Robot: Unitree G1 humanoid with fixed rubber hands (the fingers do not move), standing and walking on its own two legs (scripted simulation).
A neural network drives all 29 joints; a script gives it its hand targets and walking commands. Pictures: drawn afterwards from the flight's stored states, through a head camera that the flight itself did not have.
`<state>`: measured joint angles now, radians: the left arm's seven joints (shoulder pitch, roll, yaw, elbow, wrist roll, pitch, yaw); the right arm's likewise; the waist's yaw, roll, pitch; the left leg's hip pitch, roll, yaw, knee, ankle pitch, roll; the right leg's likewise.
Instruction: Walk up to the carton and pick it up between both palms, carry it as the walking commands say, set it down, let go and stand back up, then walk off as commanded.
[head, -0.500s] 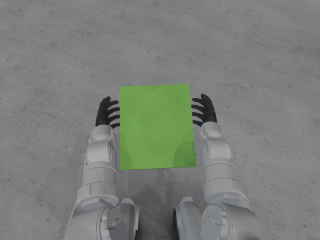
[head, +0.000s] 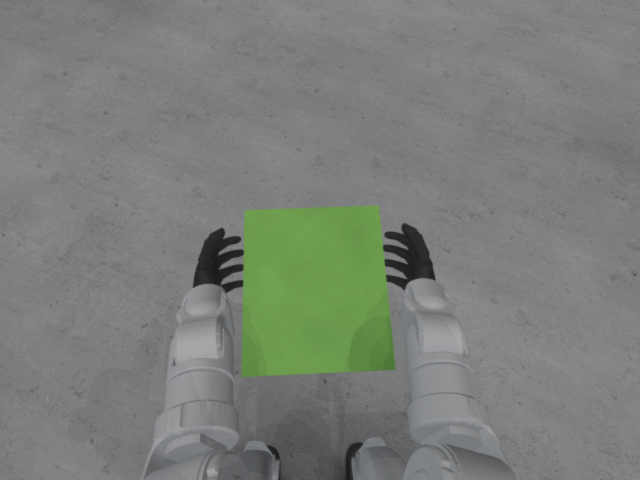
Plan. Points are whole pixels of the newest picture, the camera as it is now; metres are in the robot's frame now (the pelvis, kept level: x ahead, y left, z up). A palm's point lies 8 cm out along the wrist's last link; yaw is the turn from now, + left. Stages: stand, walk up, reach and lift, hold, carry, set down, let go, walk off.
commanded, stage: reach and lift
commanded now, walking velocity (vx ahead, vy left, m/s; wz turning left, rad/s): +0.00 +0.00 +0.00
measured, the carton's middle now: (314, 297) +0.38 +0.01 -0.10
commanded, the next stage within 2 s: hold in 1.98 s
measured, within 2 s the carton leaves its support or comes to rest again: neither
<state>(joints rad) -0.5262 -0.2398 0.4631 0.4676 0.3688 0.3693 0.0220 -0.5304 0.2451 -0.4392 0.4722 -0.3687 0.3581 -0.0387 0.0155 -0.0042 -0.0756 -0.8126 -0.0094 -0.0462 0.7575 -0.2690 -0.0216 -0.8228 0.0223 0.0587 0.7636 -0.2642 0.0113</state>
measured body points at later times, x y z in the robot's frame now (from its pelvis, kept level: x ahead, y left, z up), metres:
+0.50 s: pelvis +0.02 +0.01 +0.04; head +0.04 +0.01 +0.49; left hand +0.36 +0.15 +0.05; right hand +0.36 -0.12 +0.05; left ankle +0.05 +0.13 -0.70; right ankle +0.05 -0.12 -0.70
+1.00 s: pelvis +0.02 +0.00 +0.04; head -0.02 +0.00 +0.49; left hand +0.34 +0.15 +0.09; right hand +0.35 -0.13 +0.09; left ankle +0.05 +0.13 -0.70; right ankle +0.05 -0.12 -0.70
